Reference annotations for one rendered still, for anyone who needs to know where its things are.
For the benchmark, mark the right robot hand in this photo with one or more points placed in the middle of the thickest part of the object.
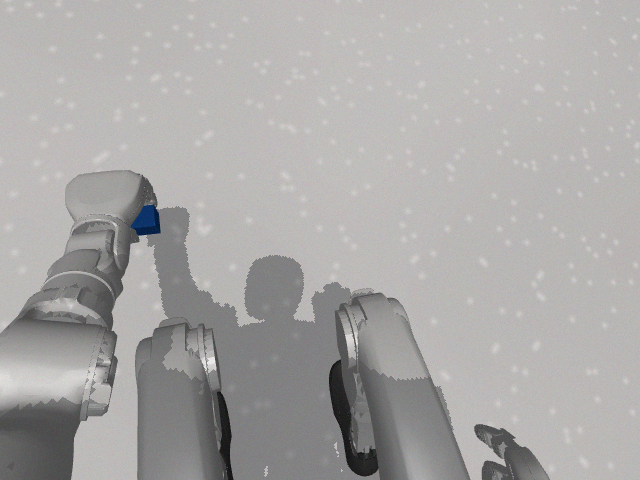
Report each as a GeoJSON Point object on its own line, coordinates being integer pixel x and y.
{"type": "Point", "coordinates": [521, 464]}

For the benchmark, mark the left robot arm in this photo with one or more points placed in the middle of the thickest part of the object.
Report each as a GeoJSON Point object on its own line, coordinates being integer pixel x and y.
{"type": "Point", "coordinates": [57, 363]}

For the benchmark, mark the right robot foot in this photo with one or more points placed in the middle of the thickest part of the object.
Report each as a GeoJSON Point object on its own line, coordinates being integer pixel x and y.
{"type": "Point", "coordinates": [360, 463]}

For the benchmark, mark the small box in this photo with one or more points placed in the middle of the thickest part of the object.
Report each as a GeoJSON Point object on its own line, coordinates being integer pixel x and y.
{"type": "Point", "coordinates": [147, 222]}

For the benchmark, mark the left robot foot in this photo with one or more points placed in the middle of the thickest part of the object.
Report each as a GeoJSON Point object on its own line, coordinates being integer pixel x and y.
{"type": "Point", "coordinates": [226, 438]}

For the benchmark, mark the left robot hand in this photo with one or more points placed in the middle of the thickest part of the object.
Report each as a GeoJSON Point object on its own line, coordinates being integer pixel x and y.
{"type": "Point", "coordinates": [120, 194]}

